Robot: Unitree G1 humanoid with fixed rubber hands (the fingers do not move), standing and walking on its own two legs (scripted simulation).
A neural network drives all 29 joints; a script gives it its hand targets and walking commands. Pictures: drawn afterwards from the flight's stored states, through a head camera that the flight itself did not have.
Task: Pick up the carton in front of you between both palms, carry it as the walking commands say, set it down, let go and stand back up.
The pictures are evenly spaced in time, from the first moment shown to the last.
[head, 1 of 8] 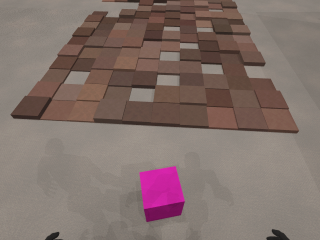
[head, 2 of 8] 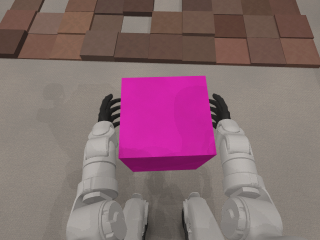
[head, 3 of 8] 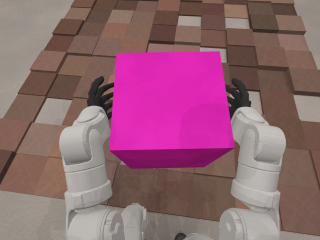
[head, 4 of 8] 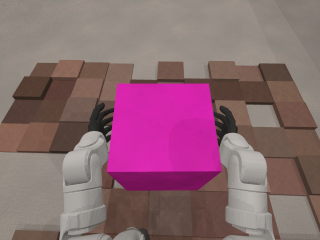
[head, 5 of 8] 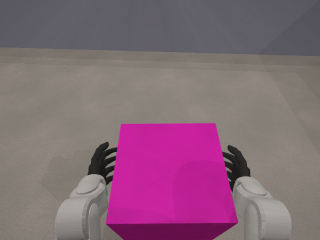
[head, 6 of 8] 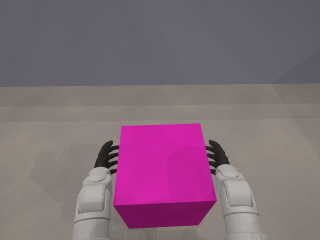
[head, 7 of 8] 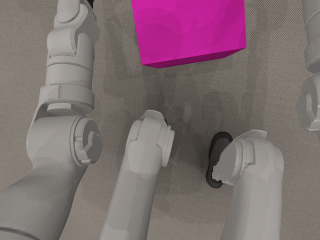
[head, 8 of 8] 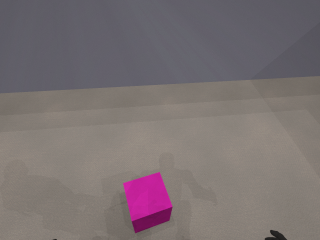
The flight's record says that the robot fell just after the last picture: no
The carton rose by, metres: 0.80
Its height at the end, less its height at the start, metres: +0.00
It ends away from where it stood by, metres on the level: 7.30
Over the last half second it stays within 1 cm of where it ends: yes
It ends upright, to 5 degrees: yes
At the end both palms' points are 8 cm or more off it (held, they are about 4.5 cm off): yes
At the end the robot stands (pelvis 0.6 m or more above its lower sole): yes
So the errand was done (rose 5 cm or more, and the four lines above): yes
